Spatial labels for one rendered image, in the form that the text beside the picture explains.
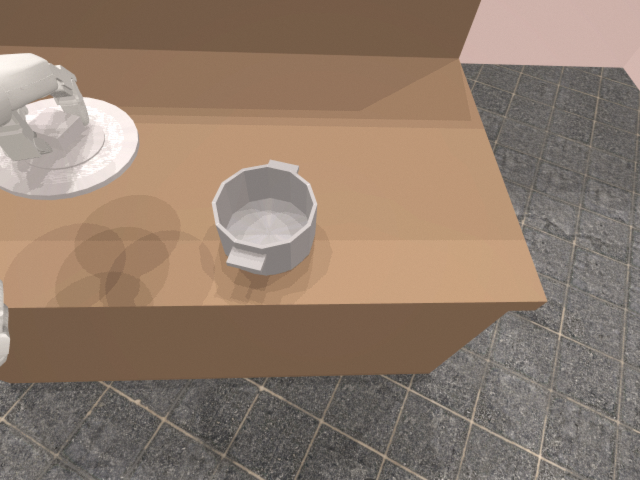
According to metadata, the knob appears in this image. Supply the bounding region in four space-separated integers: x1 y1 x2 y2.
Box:
28 107 85 151

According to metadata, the table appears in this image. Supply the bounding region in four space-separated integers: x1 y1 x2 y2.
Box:
0 0 548 383

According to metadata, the lid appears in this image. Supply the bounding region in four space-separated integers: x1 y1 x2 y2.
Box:
0 97 140 200

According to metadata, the pot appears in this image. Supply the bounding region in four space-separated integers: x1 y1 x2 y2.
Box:
212 160 317 276

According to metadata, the left robot hand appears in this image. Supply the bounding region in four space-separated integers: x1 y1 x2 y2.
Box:
0 53 89 161

